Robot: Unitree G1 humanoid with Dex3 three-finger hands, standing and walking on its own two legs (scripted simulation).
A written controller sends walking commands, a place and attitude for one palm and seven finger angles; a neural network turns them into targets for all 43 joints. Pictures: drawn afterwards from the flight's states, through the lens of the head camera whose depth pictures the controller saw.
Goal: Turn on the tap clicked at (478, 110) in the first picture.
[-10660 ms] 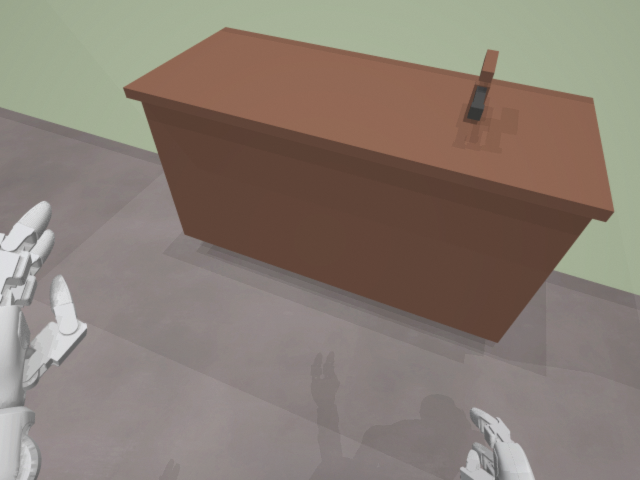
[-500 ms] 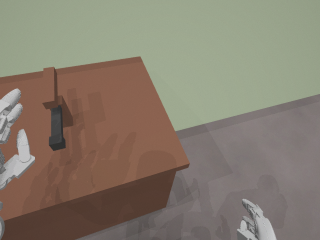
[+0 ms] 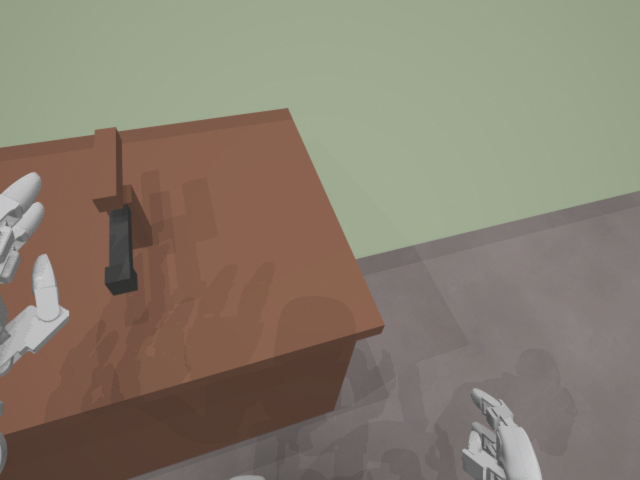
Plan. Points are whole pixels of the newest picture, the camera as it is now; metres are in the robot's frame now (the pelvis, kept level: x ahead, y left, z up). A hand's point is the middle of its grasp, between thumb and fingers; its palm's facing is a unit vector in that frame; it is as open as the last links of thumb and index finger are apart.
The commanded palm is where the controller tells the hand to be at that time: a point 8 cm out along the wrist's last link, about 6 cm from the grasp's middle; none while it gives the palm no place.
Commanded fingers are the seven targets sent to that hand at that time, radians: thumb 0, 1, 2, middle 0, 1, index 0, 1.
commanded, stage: shuffle to correct the standing spot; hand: left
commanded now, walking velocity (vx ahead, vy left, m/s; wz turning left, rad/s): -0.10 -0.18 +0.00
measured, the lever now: (121, 278) +0.32 +0.27 +0.05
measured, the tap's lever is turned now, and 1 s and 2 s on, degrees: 0 0 0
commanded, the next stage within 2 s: none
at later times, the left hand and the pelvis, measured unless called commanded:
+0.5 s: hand (64, 320) +0.22 +0.24 +0.16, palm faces +0.31 -0.85 -0.42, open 7.4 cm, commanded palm +0.16 +0.28 +0.18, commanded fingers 0.00 0.90 0.90 -0.20 -0.30 -0.20 -0.30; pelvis +0.00 +0.00 +0.00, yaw +0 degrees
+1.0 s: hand (46, 348) +0.19 +0.24 +0.17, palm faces +0.32 -0.84 -0.44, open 7.4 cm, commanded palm +0.14 +0.28 +0.18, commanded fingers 0.00 0.90 0.90 -0.20 -0.30 -0.20 -0.30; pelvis -0.02 +0.00 -0.01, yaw +0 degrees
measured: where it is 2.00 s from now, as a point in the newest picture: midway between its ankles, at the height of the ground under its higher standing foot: outside the picture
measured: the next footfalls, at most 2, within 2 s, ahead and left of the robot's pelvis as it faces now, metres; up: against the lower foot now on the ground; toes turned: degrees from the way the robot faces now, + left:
none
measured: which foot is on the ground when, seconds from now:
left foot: down 0.00-1.00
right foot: down 0.00-1.00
